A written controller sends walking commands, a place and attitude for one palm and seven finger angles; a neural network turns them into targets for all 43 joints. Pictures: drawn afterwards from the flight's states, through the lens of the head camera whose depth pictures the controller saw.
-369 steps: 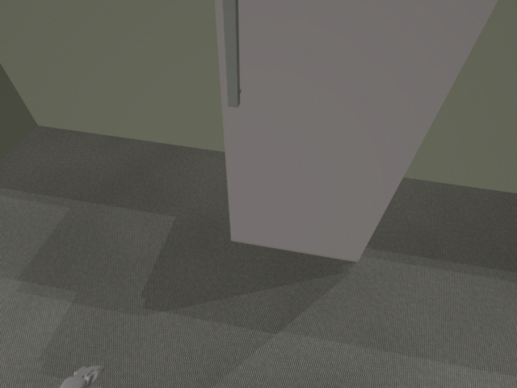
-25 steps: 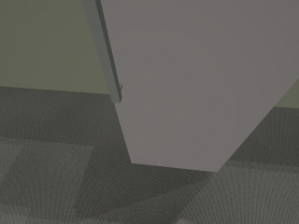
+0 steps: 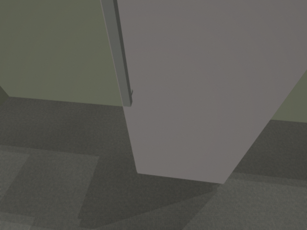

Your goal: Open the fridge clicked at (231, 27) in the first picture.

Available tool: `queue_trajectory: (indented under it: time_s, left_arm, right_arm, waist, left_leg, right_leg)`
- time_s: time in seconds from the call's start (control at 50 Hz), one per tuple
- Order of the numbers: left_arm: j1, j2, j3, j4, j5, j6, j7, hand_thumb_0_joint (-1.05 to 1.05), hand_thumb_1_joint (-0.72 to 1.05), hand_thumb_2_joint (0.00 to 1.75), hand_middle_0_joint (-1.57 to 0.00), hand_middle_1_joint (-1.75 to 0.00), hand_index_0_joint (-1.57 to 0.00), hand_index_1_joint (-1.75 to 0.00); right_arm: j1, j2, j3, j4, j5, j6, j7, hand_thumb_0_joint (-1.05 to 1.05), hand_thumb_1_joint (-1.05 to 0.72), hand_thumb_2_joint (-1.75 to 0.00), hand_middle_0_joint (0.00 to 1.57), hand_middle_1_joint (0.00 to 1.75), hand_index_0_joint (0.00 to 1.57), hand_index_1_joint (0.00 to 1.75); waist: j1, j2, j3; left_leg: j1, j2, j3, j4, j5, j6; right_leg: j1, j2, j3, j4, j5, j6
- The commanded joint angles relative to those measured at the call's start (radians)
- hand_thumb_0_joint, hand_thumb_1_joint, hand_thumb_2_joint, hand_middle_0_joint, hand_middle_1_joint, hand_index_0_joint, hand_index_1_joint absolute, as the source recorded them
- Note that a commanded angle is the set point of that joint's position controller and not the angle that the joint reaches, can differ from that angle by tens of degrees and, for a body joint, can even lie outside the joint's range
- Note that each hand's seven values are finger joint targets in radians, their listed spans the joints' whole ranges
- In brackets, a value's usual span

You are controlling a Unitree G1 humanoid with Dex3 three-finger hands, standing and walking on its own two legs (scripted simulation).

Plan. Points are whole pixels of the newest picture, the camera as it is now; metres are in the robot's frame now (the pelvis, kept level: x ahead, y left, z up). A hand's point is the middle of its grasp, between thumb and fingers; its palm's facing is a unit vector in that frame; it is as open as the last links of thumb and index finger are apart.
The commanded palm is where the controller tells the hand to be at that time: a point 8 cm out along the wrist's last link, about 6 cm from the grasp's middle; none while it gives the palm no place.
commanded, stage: come to a stop and stand still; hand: left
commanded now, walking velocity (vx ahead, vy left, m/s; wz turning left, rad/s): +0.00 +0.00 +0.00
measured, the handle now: (122, 57) +0.51 +0.13 +0.19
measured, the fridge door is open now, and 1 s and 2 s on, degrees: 0 0 0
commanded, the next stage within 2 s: look again from close up in 1.30 s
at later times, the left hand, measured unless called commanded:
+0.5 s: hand out of the picture +0.00 +0.17 -0.18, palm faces -0.02 -0.98 -0.19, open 7.4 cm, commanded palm none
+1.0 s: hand out of the picture +0.04 +0.20 -0.17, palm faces -0.02 -0.98 -0.20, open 7.4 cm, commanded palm none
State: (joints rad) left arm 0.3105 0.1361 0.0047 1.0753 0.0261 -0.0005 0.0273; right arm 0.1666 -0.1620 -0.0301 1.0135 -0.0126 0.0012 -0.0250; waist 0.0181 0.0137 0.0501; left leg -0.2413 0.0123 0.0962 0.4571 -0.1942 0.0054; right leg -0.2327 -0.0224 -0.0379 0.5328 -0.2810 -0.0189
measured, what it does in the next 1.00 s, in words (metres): stands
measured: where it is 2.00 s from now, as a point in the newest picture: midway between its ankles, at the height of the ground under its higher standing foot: outside the picture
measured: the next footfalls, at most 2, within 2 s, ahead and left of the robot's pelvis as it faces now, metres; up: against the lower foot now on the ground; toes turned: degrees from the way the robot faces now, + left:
none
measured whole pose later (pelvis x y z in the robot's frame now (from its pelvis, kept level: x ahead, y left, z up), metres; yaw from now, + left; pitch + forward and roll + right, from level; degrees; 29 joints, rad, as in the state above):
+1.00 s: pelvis +0.02 +0.03 +0.00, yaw -2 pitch +0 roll +1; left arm 0.28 0.16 -0.01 1.07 0.02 -0.02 0.04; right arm 0.25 -0.17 0.00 1.07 -0.02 -0.02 -0.02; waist 0.00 -0.01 0.03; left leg -0.22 -0.02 0.11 0.47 -0.25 0.05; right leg -0.20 -0.04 0.00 0.50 -0.29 0.02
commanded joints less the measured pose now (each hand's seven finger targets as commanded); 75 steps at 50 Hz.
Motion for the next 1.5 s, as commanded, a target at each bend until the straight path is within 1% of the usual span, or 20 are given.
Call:
queue_trajectory:
  time_s: [0.0,0.08,0.14,0.22,0.34,0.36,0.38,0.4,0.42,0.46,0.48,0.52,0.58,0.6,0.68,0.76,0.88,1.02,1.32,1.48]
  left_arm:
    - [0.005,0.114,0.014,-0.045,-0.007,-0.019,0.004,0.00,0.90,0.90,-0.20,-0.30,-0.20,-0.30]
    - [0.035,0.113,0.012,-0.022,-0.009,-0.017,0.003,0.00,0.90,0.90,-0.20,-0.30,-0.20,-0.30]
    - [0.048,0.110,0.010,-0.009,-0.012,-0.019,0.004,0.00,0.90,0.90,-0.20,-0.30,-0.20,-0.30]
    - [0.058,0.104,0.010,0.000,-0.014,-0.021,0.004,0.00,0.90,0.90,-0.20,-0.30,-0.20,-0.30]
    - [0.063,0.089,0.007,0.013,-0.016,-0.022,0.006,0.00,0.90,0.90,-0.20,-0.30,-0.20,-0.30]
    - [0.145,0.108,0.001,0.044,0.000,-0.046,0.044,0.00,0.90,0.90,-0.20,-0.30,-0.20,-0.30]
    - [0.059,0.174,0.008,-0.016,-0.009,-0.051,0.035,0.00,0.90,0.90,-0.20,-0.30,-0.20,-0.30]
    - [0.019,0.172,0.015,-0.032,-0.008,-0.062,0.026,0.00,0.90,0.90,-0.20,-0.30,-0.20,-0.30]
    - [-0.005,0.168,0.015,-0.034,-0.009,-0.063,0.026,0.00,0.90,0.90,-0.20,-0.30,-0.20,-0.30]
    - [-0.008,0.126,0.009,-0.041,-0.014,-0.055,0.024,0.00,0.90,0.90,-0.20,-0.30,-0.20,-0.30]
    - [-0.003,0.111,0.006,-0.042,-0.014,-0.047,0.023,0.00,0.90,0.90,-0.20,-0.30,-0.20,-0.30]
    - [0.008,0.102,0.006,-0.043,-0.012,-0.038,0.020,0.00,0.90,0.90,-0.20,-0.30,-0.20,-0.30]
    - [0.033,0.092,0.005,-0.042,-0.011,-0.028,0.015,0.00,0.90,0.90,-0.20,-0.30,-0.20,-0.30]
    - [0.036,0.096,0.004,-0.043,-0.009,-0.028,0.014,0.00,0.90,0.90,-0.20,-0.30,-0.20,-0.30]
    - [0.037,0.099,0.005,-0.051,-0.010,-0.027,0.013,0.00,0.90,0.90,-0.20,-0.30,-0.20,-0.30]
    - [0.027,0.113,0.007,-0.055,-0.011,-0.031,0.014,0.00,0.90,0.90,-0.20,-0.30,-0.20,-0.30]
    - [0.023,0.131,0.009,-0.045,-0.011,-0.028,0.013,0.00,0.90,0.90,-0.20,-0.30,-0.20,-0.30]
    - [0.019,0.144,0.010,-0.027,-0.008,-0.028,0.012,0.00,0.90,0.90,-0.20,-0.30,-0.20,-0.30]
    - [0.010,0.154,0.011,-0.008,-0.007,-0.027,0.011,0.00,0.90,0.90,-0.20,-0.30,-0.20,-0.30]
    - [-0.001,0.157,0.010,-0.008,-0.009,-0.025,0.008,0.00,0.90,0.90,-0.20,-0.30,-0.20,-0.30]
  right_arm:
    - [0.091,-0.061,-0.001,0.011,-0.001,-0.008,0.004,0.00,-0.90,-0.90,0.20,0.30,0.20,0.30]
    - [0.108,-0.057,0.007,0.041,-0.003,-0.006,0.005,0.00,-0.90,-0.90,0.20,0.30,0.20,0.30]
    - [0.131,-0.052,0.013,0.063,-0.003,-0.008,0.004,0.00,-0.90,-0.90,0.20,0.30,0.20,0.30]
    - [0.162,-0.042,0.018,0.083,-0.003,-0.014,0.001,0.00,-0.90,-0.90,0.20,0.30,0.20,0.30]
    - [0.201,-0.031,0.022,0.105,-0.003,-0.018,-0.003,0.00,-0.90,-0.90,0.20,0.30,0.20,0.30]
    - [0.059,-0.085,0.014,0.040,0.001,-0.030,0.008,0.00,-0.90,-0.90,0.20,0.30,0.20,0.30]
    - [0.156,-0.027,0.015,0.010,0.003,-0.010,0.015,0.00,-0.90,-0.90,0.20,0.30,0.20,0.30]
    - [0.167,-0.014,0.022,0.027,-0.012,-0.009,0.020,0.00,-0.90,-0.90,0.20,0.30,0.20,0.30]
    - [0.212,-0.020,0.019,0.032,-0.008,-0.011,0.020,0.00,-0.90,-0.90,0.20,0.30,0.20,0.30]
    - [0.247,-0.034,0.021,0.030,-0.009,-0.020,0.018,0.00,-0.90,-0.90,0.20,0.30,0.20,0.30]
    - [0.243,-0.046,0.021,0.024,-0.010,-0.021,0.015,0.00,-0.90,-0.90,0.20,0.30,0.20,0.30]
    - [0.227,-0.060,0.023,0.014,-0.013,-0.029,0.012,0.00,-0.90,-0.90,0.20,0.30,0.20,0.30]
    - [0.202,-0.079,0.019,-0.003,-0.011,-0.029,0.008,0.00,-0.90,-0.90,0.20,0.30,0.20,0.30]
    - [0.194,-0.081,0.019,-0.005,-0.012,-0.032,0.007,0.00,-0.90,-0.90,0.20,0.30,0.20,0.30]
    - [0.185,-0.092,0.017,0.001,-0.009,-0.036,0.006,0.00,-0.90,-0.90,0.20,0.30,0.20,0.30]
    - [0.182,-0.097,0.018,0.010,-0.007,-0.044,0.005,0.00,-0.90,-0.90,0.20,0.30,0.20,0.30]
    - [0.153,-0.109,0.016,0.020,-0.005,-0.045,0.002,0.00,-0.90,-0.90,0.20,0.30,0.20,0.30]
    - [0.125,-0.121,0.014,0.029,-0.002,-0.046,-0.002,0.00,-0.90,-0.90,0.20,0.30,0.20,0.30]
    - [0.098,-0.127,0.013,0.053,-0.001,-0.044,-0.004,0.00,-0.90,-0.90,0.20,0.30,0.20,0.30]
    - [0.092,-0.126,0.013,0.064,-0.001,-0.040,-0.001,0.00,-0.90,-0.90,0.20,0.30,0.20,0.30]
  waist:
    - [-0.027,-0.082,0.002]
    - [-0.021,-0.044,0.049]
    - [-0.018,-0.038,0.046]
    - [-0.012,0.009,0.037]
    - [-0.008,-0.014,0.043]
    - [0.037,0.021,0.057]
    - [-0.052,-0.005,-0.035]
    - [-0.046,0.051,-0.041]
    - [-0.071,0.011,-0.049]
    - [-0.067,-0.010,-0.017]
    - [-0.057,-0.024,0.013]
    - [-0.038,0.027,0.035]
    - [-0.020,0.003,0.071]
    - [-0.012,0.018,0.067]
    - [-0.010,-0.035,0.036]
    - [-0.015,-0.043,-0.016]
    - [-0.016,0.001,-0.029]
    - [-0.017,0.009,-0.034]
    - [-0.012,-0.022,-0.032]
    - [-0.011,-0.025,-0.011]
  left_leg:
    - [0.101,0.082,-0.083,-0.071,-0.013,0.011]
    - [0.064,0.079,-0.089,-0.095,-0.063,0.009]
    - [0.056,0.080,-0.086,-0.096,-0.059,0.006]
    - [0.031,0.086,-0.091,-0.116,-0.058,0.004]
    - [0.010,0.089,-0.094,-0.120,-0.050,0.002]
    - [-0.030,0.092,-0.056,0.108,-0.018,-0.025]
    - [-0.012,0.052,-0.065,0.131,-0.162,-0.020]
    - [0.025,0.042,-0.069,0.126,-0.118,-0.017]
    - [0.049,0.058,-0.070,0.092,-0.095,-0.010]
    - [0.024,0.065,-0.101,0.040,-0.052,0.004]
    - [-0.014,0.077,-0.115,0.004,-0.087,0.011]
    - [-0.076,0.094,-0.153,-0.059,-0.105,0.025]
    - [-0.130,0.104,-0.186,-0.130,-0.219,0.038]
    - [-0.131,0.105,-0.188,-0.136,-0.198,0.042]
    - [-0.088,0.107,-0.178,-0.143,-0.161,0.045]
    - [-0.005,0.102,-0.147,-0.109,-0.004,0.045]
    - [0.044,0.102,-0.123,-0.094,0.086,0.042]
    - [0.076,0.103,-0.112,-0.079,0.161,0.041]
    - [0.099,0.106,-0.111,-0.089,0.187,0.040]
    - [0.087,0.105,-0.111,-0.112,0.107,0.034]
  right_leg:
    - [-0.109,-0.109,0.151,-0.217,-0.016,-0.024]
    - [-0.122,-0.095,0.151,-0.248,-0.125,-0.024]
    - [-0.104,-0.096,0.148,-0.257,-0.125,-0.026]
    - [-0.063,-0.088,0.133,-0.240,-0.077,-0.028]
    - [-0.038,-0.082,0.121,-0.228,-0.047,-0.031]
    - [-0.045,-0.147,0.195,-0.218,0.348,-0.010]
    - [-0.060,-0.208,0.254,-0.268,0.017,-0.058]
    - [-0.081,-0.214,0.248,-0.258,0.031,-0.085]
    - [-0.111,-0.175,0.197,-0.242,-0.082,-0.086]
    - [-0.123,-0.101,0.138,-0.180,-0.125,-0.063]
    - [-0.122,-0.081,0.127,-0.165,-0.154,-0.055]
    - [-0.078,-0.055,0.097,-0.114,-0.111,-0.042]
    - [-0.056,-0.041,0.085,-0.090,-0.092,-0.033]
    - [-0.037,-0.043,0.077,-0.082,-0.053,-0.030]
    - [-0.021,-0.051,0.083,-0.085,0.005,-0.023]
    - [-0.010,-0.066,0.091,-0.092,0.077,-0.018]
    - [0.001,-0.070,0.095,-0.099,0.127,-0.013]
    - [0.019,-0.075,0.098,-0.108,0.188,-0.010]
    - [0.041,-0.082,0.100,-0.125,0.226,-0.010]
    - [0.028,-0.084,0.105,-0.151,0.172,-0.012]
